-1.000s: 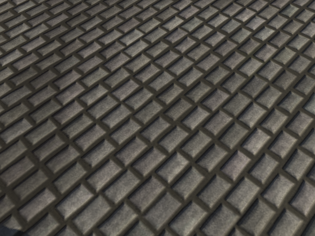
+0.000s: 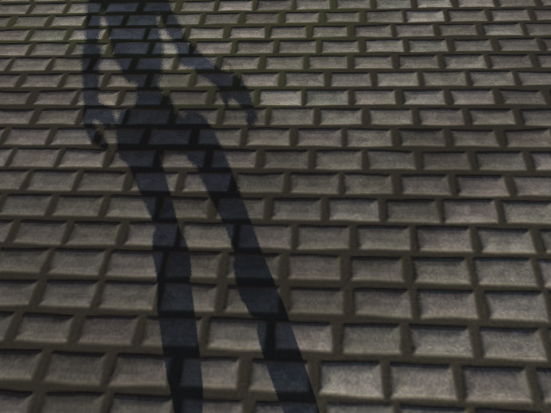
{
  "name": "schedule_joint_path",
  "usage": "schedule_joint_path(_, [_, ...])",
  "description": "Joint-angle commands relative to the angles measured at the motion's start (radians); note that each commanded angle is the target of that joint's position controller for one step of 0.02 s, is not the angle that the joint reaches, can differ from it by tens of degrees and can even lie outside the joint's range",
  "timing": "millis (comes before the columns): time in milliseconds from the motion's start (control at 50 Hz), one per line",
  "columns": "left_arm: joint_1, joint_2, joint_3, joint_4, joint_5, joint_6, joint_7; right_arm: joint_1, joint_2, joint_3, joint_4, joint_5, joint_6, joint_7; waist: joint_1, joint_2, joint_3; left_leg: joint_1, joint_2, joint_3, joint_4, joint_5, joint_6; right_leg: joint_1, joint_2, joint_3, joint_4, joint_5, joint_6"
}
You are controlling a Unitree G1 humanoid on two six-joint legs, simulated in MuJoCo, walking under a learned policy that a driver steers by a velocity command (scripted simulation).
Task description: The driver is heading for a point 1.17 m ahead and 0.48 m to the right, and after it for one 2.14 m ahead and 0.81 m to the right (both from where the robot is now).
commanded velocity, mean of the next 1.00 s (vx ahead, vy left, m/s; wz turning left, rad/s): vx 0.63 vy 0.00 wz -0.62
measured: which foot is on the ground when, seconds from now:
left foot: up 0.00-0.06, down 0.08-0.54, up 0.56-1.00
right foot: down 0.00-0.10, up 0.12-0.52, down 0.54-1.00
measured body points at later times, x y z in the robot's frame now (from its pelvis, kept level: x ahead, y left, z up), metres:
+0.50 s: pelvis +0.08 -0.06 -0.02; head +0.08 -0.08 +0.43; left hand +0.37 +0.12 -0.08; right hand +0.01 -0.36 -0.14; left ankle -0.01 +0.15 -0.74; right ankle +0.12 -0.20 -0.72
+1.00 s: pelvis +0.38 -0.33 -0.04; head +0.41 -0.37 +0.41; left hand +0.53 -0.08 -0.15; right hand +0.42 -0.66 -0.12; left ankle +0.59 -0.40 -0.73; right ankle +0.13 -0.20 -0.73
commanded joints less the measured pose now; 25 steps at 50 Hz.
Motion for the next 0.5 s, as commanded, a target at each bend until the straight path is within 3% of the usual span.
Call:
schedule_joint_path(20, [-0.038,0.179,0.035,-0.056,-0.021,-0.007,-0.019,0.006,-0.033,-0.008,-0.051,-0.002,-0.023,-0.002,-0.027,-0.254,-0.113,0.154,-0.036,0.088,-0.335,0.092,-0.005,0.086,-0.147,0.198,-0.071,0.306,-0.196])
schedule_joint_path(60, [-0.008,0.221,0.048,-0.058,-0.046,-0.010,-0.020,0.043,-0.078,-0.027,-0.031,0.005,-0.026,-0.008,-0.045,-0.239,-0.104,0.286,-0.051,0.079,-0.548,0.260,0.041,0.036,-0.139,0.254,-0.037,0.312,-0.159])
schedule_joint_path(80, [-0.004,0.202,0.043,-0.065,-0.043,-0.018,-0.021,0.080,-0.119,-0.038,-0.032,0.004,-0.025,-0.017,-0.055,-0.189,-0.139,0.403,0.036,0.017,-0.537,0.330,0.076,-0.043,-0.121,0.263,-0.004,0.200,-0.105])
schedule_joint_path(100, [-0.010,0.127,0.024,-0.086,-0.023,-0.030,-0.028,0.129,-0.177,-0.050,-0.037,-0.016,-0.015,-0.033,-0.059,0.010,-0.190,0.531,0.243,-0.140,-0.492,0.624,0.152,-0.190,-0.039,0.172,0.201,-0.056,-0.034])
schedule_joint_path(120, [-0.016,0.115,0.024,-0.114,-0.041,-0.039,-0.023,0.098,-0.219,-0.067,-0.008,-0.038,-0.008,-0.024,-0.049,0.294,-0.158,0.411,0.402,-0.251,-0.521,0.665,0.300,-0.318,0.046,-0.009,0.322,-0.364,0.021])
schedule_joint_path(140, [-0.028,0.192,0.049,-0.098,-0.037,-0.033,-0.017,0.069,-0.145,-0.049,-0.040,-0.048,-0.022,-0.021,-0.081,0.206,-0.135,0.379,0.409,-0.249,-0.549,0.705,0.353,-0.331,0.003,0.018,0.553,-0.432,0.059])
schedule_joint_path(160, [-0.013,0.199,0.060,-0.088,-0.045,-0.019,-0.016,0.060,-0.099,-0.038,-0.035,-0.040,-0.035,-0.022,-0.075,0.163,-0.132,0.397,0.373,-0.201,-0.588,0.462,0.319,-0.397,-0.017,0.019,0.665,-0.367,0.060])
schedule_joint_path(180, [0.003,0.179,0.059,-0.077,-0.042,-0.003,-0.015,0.051,-0.087,-0.036,-0.032,-0.015,-0.051,-0.024,-0.072,0.138,-0.114,0.408,0.331,-0.175,-0.639,0.118,0.273,-0.445,-0.054,0.025,0.710,-0.278,0.060])
schedule_joint_path(200, [-0.014,0.168,0.057,-0.093,-0.038,0.005,-0.019,0.045,-0.089,-0.038,-0.017,0.008,-0.067,-0.026,-0.077,0.168,-0.064,0.418,0.332,-0.187,-0.688,-0.036,0.255,-0.531,-0.073,0.030,0.733,-0.202,0.063])
schedule_joint_path(240, [-0.045,0.139,0.049,-0.118,-0.041,0.000,-0.032,0.073,-0.087,-0.036,0.001,0.002,-0.092,-0.028,-0.089,0.139,-0.024,0.428,0.323,-0.150,-0.740,-0.108,0.235,-0.585,-0.083,0.017,0.741,-0.120,0.061])
schedule_joint_path(280, [-0.076,0.121,0.044,-0.142,-0.041,-0.014,-0.043,0.110,-0.085,-0.041,0.017,-0.004,-0.111,-0.026,-0.106,0.102,-0.019,0.478,0.332,-0.096,-0.759,-0.064,0.228,-0.620,-0.094,0.010,0.694,-0.067,0.056])
schedule_joint_path(360, [-0.100,0.093,0.029,-0.175,-0.040,-0.024,-0.064,0.126,-0.123,-0.059,0.049,-0.001,-0.131,-0.014,-0.100,0.093,0.011,0.472,0.355,0.033,-0.781,0.010,0.219,-0.587,-0.125,0.002,0.574,-0.016,0.044])
schedule_joint_path(380, [-0.131,0.119,0.032,-0.183,0.070,0.013,-0.113,0.161,-0.125,-0.047,0.070,-0.060,-0.126,0.002,-0.098,0.047,0.018,0.404,0.348,0.108,-0.795,-0.030,0.190,-0.503,-0.101,-0.049,0.529,-0.035,0.028])
schedule_joint_path(400, [-0.147,0.116,0.032,-0.197,0.058,0.025,-0.135,0.149,-0.136,-0.052,0.073,-0.062,-0.127,0.005,-0.096,0.098,0.038,0.363,0.340,0.151,-0.807,-0.052,0.172,-0.458,-0.104,-0.078,0.487,-0.036,0.012])
schedule_joint_path(440, [-0.173,0.124,0.028,-0.212,0.029,0.028,-0.152,0.142,-0.155,-0.055,0.082,-0.058,-0.127,0.005,-0.092,0.130,0.068,0.330,0.344,0.209,-0.815,-0.082,0.151,-0.398,-0.106,-0.109,0.426,-0.063,-0.024])
schedule_joint_path(480, [-0.187,0.135,0.023,-0.219,0.024,0.024,-0.146,0.150,-0.174,-0.058,0.099,-0.060,-0.117,0.011,-0.087,0.118,0.076,0.352,0.352,0.256,-0.784,-0.044,0.148,-0.339,-0.086,-0.155,0.363,-0.146,-0.069])
schedule_joint_path(500, [-0.157,0.142,0.023,-0.210,0.026,0.022,-0.136,0.153,-0.183,-0.059,0.107,-0.058,-0.111,0.015,-0.069,0.109,0.063,0.355,0.352,0.284,-0.725,0.091,0.149,-0.267,-0.049,-0.194,0.338,-0.184,-0.095])
Keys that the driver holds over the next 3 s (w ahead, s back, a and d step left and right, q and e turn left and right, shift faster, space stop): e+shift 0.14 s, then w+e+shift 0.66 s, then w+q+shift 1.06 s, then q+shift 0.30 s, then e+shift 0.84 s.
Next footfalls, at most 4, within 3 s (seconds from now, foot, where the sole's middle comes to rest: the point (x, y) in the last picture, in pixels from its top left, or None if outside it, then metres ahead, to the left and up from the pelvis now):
0.08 left None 0.03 0.15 -0.78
0.54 right None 0.16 -0.22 -0.78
1.02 left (494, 353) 0.61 -0.43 -0.78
1.42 right None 0.80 -0.85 -0.78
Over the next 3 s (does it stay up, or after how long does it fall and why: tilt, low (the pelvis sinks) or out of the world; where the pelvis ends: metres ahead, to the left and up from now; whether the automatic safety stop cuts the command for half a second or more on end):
stays up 1.47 -0.84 -0.02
